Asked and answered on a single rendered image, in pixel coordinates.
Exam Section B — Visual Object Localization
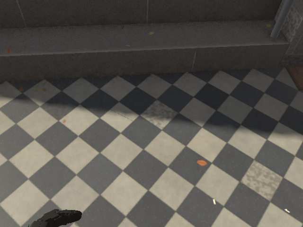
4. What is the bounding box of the left robot hand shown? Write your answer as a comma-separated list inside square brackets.
[27, 209, 82, 227]

